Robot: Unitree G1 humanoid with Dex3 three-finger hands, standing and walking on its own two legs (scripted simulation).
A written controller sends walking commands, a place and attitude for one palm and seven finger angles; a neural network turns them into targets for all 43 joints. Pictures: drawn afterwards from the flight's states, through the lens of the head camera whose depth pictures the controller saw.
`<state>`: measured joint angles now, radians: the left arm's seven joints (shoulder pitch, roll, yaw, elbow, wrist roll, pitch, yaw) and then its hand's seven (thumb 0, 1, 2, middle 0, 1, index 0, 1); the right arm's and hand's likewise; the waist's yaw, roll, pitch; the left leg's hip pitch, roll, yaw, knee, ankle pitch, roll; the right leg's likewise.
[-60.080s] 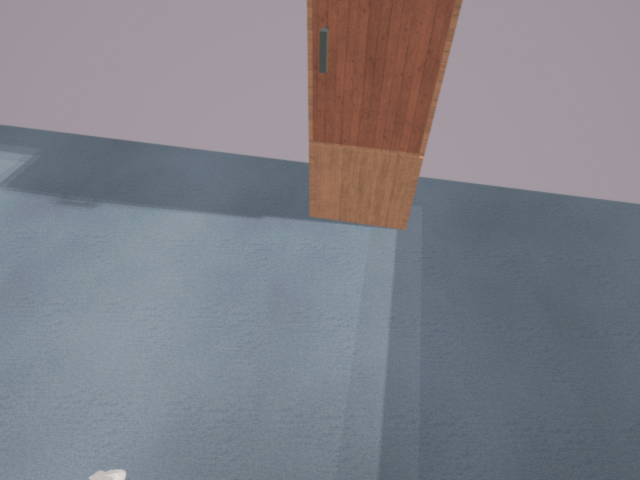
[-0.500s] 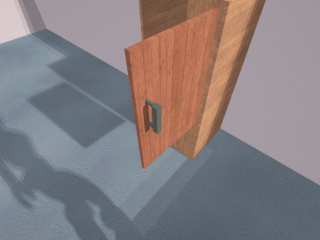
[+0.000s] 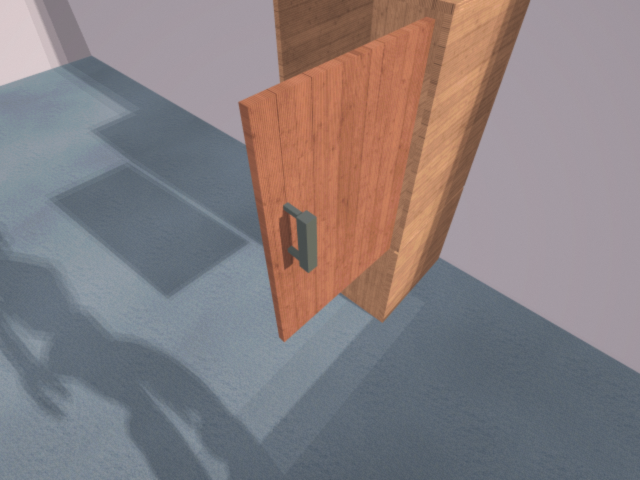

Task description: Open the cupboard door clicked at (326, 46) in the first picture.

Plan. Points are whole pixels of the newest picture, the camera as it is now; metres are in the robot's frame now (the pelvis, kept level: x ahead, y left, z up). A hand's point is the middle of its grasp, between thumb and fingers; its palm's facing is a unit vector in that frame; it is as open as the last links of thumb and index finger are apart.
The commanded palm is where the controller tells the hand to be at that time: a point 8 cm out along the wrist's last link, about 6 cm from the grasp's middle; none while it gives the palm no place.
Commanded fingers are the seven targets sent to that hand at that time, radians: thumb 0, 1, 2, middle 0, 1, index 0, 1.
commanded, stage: look to check the result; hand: left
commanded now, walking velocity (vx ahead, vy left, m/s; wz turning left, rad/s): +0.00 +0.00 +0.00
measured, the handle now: (299, 237) +0.48 +0.07 +0.00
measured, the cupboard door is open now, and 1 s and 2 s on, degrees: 87 87 87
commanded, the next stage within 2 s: stand and wait in 0.34 s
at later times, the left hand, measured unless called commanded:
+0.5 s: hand out of the picture -0.01 +0.14 -0.17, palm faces +0.06 -0.98 -0.17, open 7.4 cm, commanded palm none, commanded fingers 0.00 0.90 0.90 -0.20 -0.30 -0.20 -0.30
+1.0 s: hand out of the picture +0.00 +0.14 -0.17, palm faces +0.07 -0.98 -0.18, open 7.4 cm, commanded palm none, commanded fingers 0.00 0.90 0.90 -0.20 -0.30 -0.20 -0.30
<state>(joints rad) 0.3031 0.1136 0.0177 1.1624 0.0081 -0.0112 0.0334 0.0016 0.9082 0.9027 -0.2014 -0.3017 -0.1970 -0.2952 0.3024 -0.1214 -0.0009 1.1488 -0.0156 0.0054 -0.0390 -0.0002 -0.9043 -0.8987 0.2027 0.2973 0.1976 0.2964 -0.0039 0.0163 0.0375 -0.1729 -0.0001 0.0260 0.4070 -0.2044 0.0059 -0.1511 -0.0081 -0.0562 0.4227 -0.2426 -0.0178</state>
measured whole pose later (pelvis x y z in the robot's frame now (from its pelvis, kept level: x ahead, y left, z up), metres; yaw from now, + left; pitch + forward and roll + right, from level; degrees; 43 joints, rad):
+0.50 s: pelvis +0.01 -0.02 +0.00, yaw +0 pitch -2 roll +0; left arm 0.30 0.11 0.01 1.16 0.01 -0.02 0.03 0.00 0.91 0.90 -0.20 -0.30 -0.20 -0.30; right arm 0.29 -0.12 0.00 1.16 -0.02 0.01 -0.04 0.00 -0.90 -0.90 0.20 0.30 0.20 0.30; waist 0.00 0.01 0.04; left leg -0.16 0.02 0.01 0.40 -0.21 -0.02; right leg -0.13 0.01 -0.07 0.40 -0.24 -0.04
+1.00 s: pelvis +0.02 -0.02 +0.00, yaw +1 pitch -1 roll +0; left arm 0.29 0.11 0.02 1.16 0.00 -0.02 0.03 0.00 0.91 0.90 -0.20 -0.30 -0.20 -0.30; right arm 0.29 -0.12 0.00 1.16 -0.02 0.01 -0.04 0.00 -0.90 -0.90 0.20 0.30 0.20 0.30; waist 0.00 0.02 0.05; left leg -0.14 0.03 0.01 0.39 -0.22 -0.03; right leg -0.12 0.02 -0.07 0.39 -0.26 -0.05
